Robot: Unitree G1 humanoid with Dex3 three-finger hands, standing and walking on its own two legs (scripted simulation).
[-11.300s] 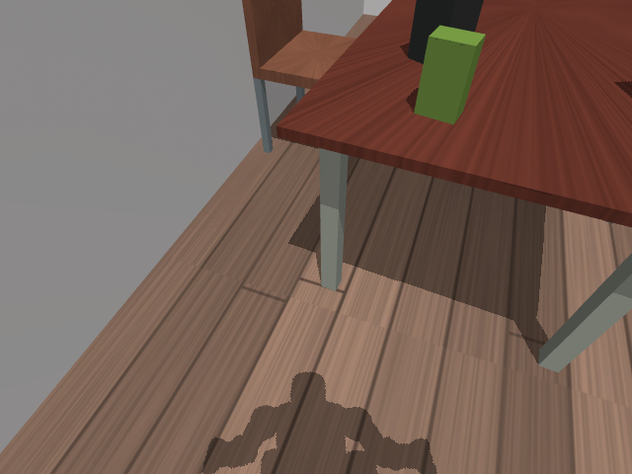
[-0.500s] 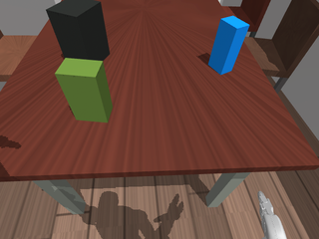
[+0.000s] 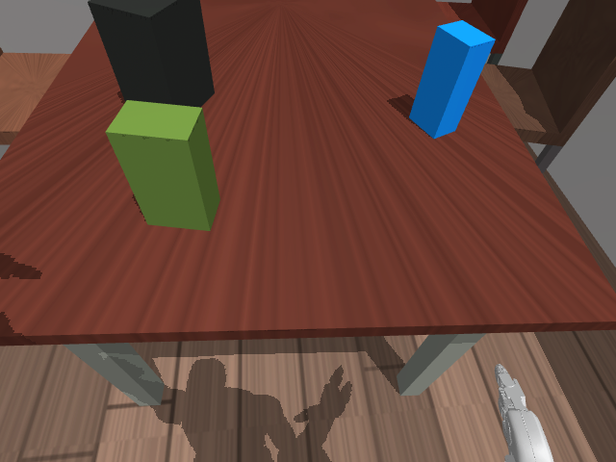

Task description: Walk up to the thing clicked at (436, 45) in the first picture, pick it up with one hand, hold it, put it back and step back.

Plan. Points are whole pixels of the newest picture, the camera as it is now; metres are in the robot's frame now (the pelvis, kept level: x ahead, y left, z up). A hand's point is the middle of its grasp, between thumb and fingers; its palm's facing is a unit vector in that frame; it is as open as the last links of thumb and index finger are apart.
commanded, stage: approach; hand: left
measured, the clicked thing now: (172, 171) +0.51 +0.20 +0.08
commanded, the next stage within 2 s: close in in 0.10 s
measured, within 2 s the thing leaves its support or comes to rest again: neither
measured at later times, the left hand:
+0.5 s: hand (117, 169) +0.48 +0.25 +0.12, palm faces +0.17 -0.98 +0.05, open 17.6 cm
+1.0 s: hand (148, 173) +0.47 +0.21 +0.12, palm faces +0.18 -0.98 +0.04, open 17.7 cm
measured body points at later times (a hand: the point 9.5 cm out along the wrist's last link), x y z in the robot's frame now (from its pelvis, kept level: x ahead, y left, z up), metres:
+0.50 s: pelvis -0.01 +0.00 -0.02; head +0.07 +0.02 +0.43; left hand +0.46 +0.31 +0.12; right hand +0.12 -0.28 -0.06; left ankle -0.02 +0.11 -0.72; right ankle -0.02 -0.14 -0.72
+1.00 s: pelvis -0.02 -0.01 -0.02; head +0.05 +0.01 +0.42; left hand +0.46 +0.27 +0.12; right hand +0.12 -0.29 -0.06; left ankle -0.02 +0.11 -0.72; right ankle -0.02 -0.14 -0.72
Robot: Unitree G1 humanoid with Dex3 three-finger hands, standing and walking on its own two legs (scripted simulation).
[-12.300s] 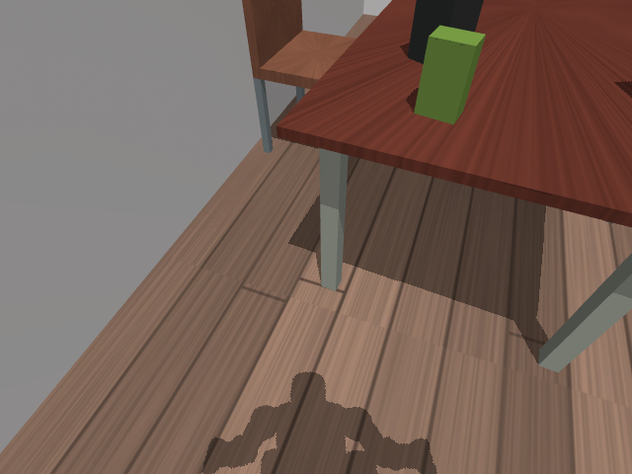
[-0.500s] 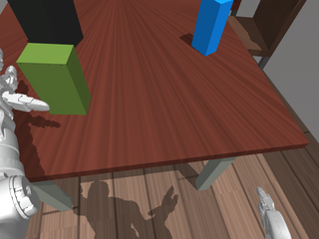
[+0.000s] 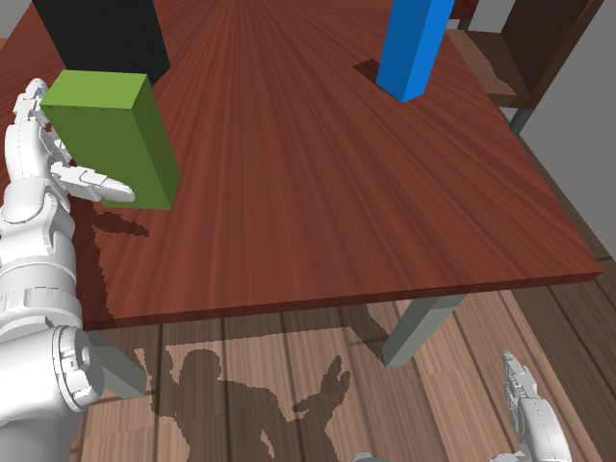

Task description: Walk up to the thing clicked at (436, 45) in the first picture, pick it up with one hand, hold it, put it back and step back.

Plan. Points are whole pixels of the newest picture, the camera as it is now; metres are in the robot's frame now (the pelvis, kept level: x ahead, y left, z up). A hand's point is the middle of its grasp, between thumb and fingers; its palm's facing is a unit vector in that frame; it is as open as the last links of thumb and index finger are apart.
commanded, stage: close in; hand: left
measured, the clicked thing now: (123, 147) +0.53 +0.23 +0.11
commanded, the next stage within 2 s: rest palm in 0.02 s
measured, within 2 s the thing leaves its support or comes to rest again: leaves its support in 1.76 s
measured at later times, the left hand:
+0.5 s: hand (98, 160) +0.49 +0.25 +0.12, palm faces +0.25 -0.97 +0.03, open 17.6 cm
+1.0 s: hand (103, 139) +0.52 +0.24 +0.13, palm faces +0.23 -0.97 +0.03, open 15.5 cm
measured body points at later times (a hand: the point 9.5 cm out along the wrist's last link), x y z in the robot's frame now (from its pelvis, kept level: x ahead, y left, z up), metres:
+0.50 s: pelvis -0.01 +0.00 -0.01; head +0.07 +0.03 +0.44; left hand +0.47 +0.30 +0.12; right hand +0.15 -0.27 -0.03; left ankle +0.00 +0.12 -0.70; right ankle +0.01 -0.13 -0.70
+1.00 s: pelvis +0.00 +0.01 -0.01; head +0.09 +0.03 +0.43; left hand +0.50 +0.29 +0.13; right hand +0.15 -0.26 -0.03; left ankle +0.00 +0.12 -0.70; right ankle +0.01 -0.13 -0.70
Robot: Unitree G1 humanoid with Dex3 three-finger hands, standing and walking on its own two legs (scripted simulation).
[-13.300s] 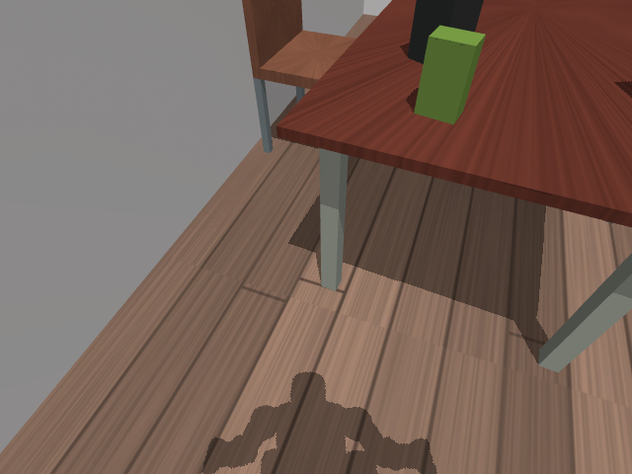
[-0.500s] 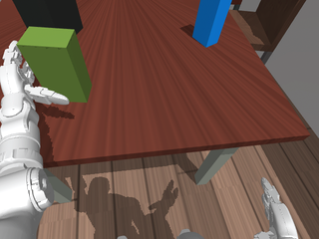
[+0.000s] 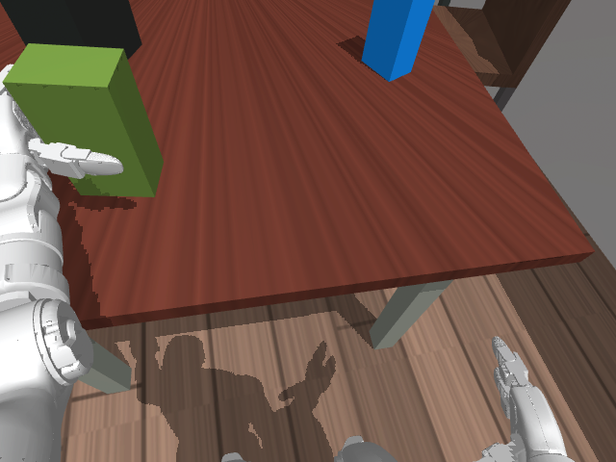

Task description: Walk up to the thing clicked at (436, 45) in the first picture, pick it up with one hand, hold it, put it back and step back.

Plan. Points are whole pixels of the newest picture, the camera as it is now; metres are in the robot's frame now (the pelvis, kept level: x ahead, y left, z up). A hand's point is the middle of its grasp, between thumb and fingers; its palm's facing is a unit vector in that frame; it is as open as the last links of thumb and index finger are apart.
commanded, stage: close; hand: left
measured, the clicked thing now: (99, 130) +0.53 +0.22 +0.11
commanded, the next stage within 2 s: settle in 0.52 s
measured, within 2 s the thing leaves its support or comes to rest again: leaves its support in 0.76 s
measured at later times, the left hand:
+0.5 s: hand (66, 150) +0.49 +0.25 +0.12, palm faces +0.26 -0.96 +0.02, open 10.1 cm
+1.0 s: hand (56, 129) +0.48 +0.24 +0.16, palm faces +0.25 -0.97 +0.02, open 10.5 cm
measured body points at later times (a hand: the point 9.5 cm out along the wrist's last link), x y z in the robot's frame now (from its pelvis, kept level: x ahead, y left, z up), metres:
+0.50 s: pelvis +0.01 +0.00 +0.00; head +0.09 +0.02 +0.44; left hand +0.47 +0.30 +0.12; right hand +0.17 -0.27 -0.02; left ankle +0.00 +0.11 -0.69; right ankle +0.01 -0.14 -0.69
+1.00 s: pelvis +0.00 +0.00 +0.01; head +0.06 +0.02 +0.46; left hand +0.46 +0.29 +0.16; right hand +0.15 -0.26 -0.02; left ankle +0.00 +0.11 -0.69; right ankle +0.01 -0.14 -0.69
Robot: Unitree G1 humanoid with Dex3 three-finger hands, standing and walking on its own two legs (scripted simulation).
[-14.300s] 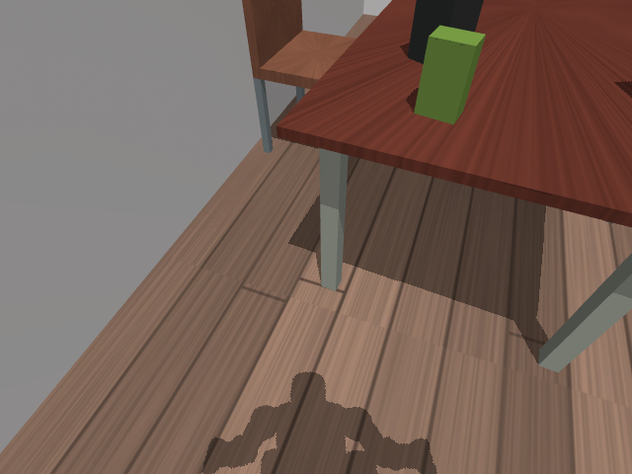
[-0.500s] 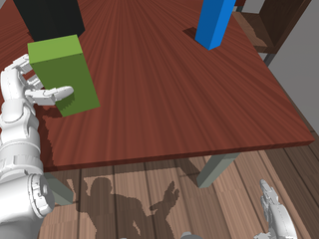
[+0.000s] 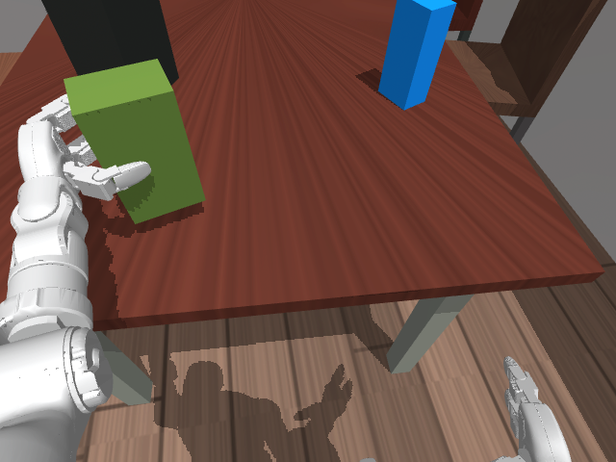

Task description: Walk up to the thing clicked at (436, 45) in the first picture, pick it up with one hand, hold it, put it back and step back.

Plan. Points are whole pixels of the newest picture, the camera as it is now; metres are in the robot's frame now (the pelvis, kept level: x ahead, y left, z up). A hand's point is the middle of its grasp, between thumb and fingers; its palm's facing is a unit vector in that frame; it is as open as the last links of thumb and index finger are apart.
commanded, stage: settle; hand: left
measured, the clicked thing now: (145, 148) +0.49 +0.19 +0.15
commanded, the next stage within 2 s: lift in 0.46 s
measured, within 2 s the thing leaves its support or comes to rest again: neither
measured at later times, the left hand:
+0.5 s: hand (96, 121) +0.49 +0.23 +0.19, palm faces +0.24 -0.97 +0.02, open 10.6 cm
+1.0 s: hand (85, 95) +0.47 +0.22 +0.24, palm faces +0.24 -0.97 +0.01, open 10.5 cm
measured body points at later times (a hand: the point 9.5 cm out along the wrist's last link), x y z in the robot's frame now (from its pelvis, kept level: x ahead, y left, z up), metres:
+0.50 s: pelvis +0.00 +0.00 +0.01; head +0.05 +0.01 +0.46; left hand +0.47 +0.28 +0.19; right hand +0.16 -0.26 -0.03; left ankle +0.01 +0.11 -0.70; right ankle +0.01 -0.14 -0.70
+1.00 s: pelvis +0.01 -0.01 +0.02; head +0.02 -0.01 +0.47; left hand +0.45 +0.27 +0.24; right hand +0.17 -0.26 -0.02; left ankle +0.01 +0.11 -0.70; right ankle +0.01 -0.14 -0.70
